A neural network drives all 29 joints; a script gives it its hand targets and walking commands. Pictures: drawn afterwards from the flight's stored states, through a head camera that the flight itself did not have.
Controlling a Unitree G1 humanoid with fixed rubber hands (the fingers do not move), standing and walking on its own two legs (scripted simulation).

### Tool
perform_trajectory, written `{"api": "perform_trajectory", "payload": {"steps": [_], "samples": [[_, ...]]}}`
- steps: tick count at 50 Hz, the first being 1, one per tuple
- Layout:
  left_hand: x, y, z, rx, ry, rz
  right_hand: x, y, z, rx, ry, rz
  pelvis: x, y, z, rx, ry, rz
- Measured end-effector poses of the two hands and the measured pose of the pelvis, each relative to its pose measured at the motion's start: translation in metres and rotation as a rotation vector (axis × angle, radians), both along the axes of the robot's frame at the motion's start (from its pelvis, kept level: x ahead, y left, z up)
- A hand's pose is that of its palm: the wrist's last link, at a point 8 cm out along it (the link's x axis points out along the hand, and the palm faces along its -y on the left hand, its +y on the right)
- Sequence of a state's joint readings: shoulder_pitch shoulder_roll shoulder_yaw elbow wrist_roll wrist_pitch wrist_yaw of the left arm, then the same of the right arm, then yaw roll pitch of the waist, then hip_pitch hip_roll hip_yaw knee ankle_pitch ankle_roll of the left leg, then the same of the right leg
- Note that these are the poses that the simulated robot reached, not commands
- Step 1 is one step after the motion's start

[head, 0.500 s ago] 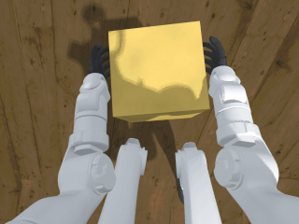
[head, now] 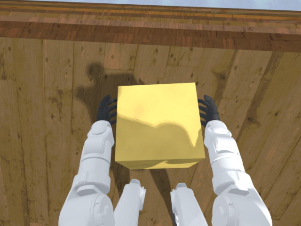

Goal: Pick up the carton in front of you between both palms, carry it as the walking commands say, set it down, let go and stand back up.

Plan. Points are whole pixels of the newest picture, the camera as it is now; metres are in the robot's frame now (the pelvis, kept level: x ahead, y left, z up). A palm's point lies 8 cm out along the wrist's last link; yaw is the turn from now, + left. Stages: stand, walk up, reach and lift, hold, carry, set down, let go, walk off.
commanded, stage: reach and lift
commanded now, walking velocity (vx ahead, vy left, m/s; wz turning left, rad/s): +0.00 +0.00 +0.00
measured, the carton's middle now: (157, 132) +0.39 +0.01 -0.11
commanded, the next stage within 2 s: hold in 1.64 s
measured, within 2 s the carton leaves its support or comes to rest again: neither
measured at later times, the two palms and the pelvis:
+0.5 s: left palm (86, 108) +0.35 +0.16 +0.11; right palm (240, 114) +0.35 -0.14 +0.11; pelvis +0.05 +0.00 +0.12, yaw +0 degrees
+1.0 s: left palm (75, 101) +0.34 +0.16 +0.17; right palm (257, 111) +0.33 -0.14 +0.17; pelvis +0.04 +0.01 +0.14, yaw +0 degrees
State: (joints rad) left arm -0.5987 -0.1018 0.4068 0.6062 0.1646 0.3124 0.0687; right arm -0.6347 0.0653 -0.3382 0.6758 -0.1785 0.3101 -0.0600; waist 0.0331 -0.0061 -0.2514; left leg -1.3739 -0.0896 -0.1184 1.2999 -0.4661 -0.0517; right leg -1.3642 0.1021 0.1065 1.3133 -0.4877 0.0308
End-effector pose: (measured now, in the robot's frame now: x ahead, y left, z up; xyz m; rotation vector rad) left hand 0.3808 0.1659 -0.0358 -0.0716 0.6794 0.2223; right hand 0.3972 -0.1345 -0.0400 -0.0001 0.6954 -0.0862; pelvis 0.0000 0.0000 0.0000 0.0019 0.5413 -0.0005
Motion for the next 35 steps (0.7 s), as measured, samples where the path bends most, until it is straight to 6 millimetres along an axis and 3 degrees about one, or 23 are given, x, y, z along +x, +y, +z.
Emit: {"api": "perform_trajectory", "payload": {"steps": [20, 28, 35], "samples": [[-0.024, -0.006, 0.121, 0.006, -0.009, -0.046, -0.037, -0.007, 0.121, -0.003, -0.009, -0.039, 0.043, 0.003, 0.104, -0.001, -0.282, 0.0], [-0.034, -0.008, 0.168, 0.017, -0.023, -0.066, -0.05, -0.008, 0.168, -0.006, -0.024, -0.049, 0.053, 0.004, 0.13, -0.002, -0.429, 0.001], [-0.039, -0.009, 0.199, 0.045, -0.027, -0.099, -0.059, -0.009, 0.2, -0.034, -0.028, -0.038, 0.052, 0.005, 0.14, -0.002, -0.544, 0.002]]}}
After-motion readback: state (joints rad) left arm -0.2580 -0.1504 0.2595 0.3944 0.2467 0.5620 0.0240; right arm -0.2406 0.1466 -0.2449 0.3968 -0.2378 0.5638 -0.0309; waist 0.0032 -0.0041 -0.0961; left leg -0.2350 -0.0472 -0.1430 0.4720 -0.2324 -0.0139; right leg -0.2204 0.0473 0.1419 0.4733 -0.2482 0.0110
